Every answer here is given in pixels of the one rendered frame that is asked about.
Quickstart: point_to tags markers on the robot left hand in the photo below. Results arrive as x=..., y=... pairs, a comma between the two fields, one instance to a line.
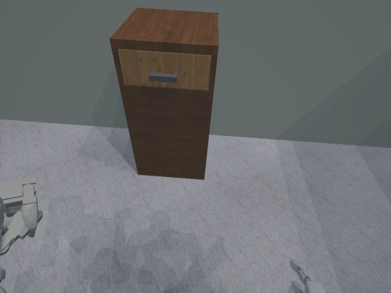
x=18, y=201

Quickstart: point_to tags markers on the cabinet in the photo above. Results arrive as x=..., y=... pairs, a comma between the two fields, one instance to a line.
x=169, y=127

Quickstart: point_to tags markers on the handle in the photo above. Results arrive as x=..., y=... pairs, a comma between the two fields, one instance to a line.
x=159, y=77

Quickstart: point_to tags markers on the drawer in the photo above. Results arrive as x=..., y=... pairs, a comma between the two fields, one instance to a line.
x=193, y=69

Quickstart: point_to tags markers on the robot right hand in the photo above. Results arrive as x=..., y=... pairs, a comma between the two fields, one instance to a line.
x=307, y=276

